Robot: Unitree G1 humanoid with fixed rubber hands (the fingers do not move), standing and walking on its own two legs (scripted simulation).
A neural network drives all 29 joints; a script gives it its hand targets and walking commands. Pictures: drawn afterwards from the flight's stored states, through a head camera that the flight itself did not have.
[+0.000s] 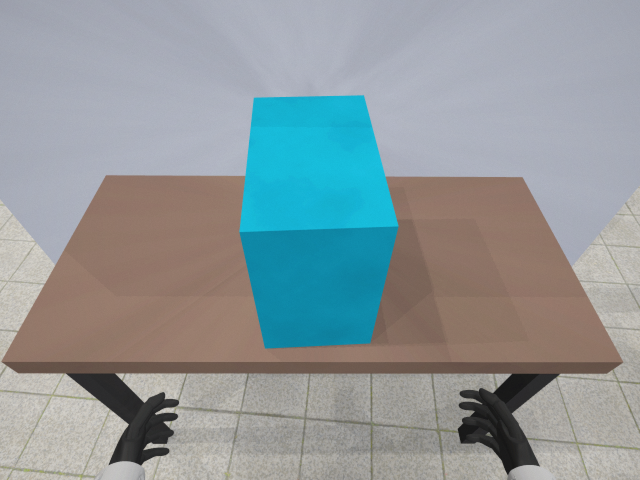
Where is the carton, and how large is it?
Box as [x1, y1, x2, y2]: [239, 95, 398, 348]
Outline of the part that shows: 363,95 254,98 239,232 265,348 368,343 370,341 398,226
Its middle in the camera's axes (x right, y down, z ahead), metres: -0.01 -0.02 +0.62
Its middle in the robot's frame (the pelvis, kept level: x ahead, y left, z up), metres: +0.49 +0.01 +0.02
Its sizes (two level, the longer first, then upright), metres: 0.285 0.174 0.285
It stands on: a table, 0.64 m high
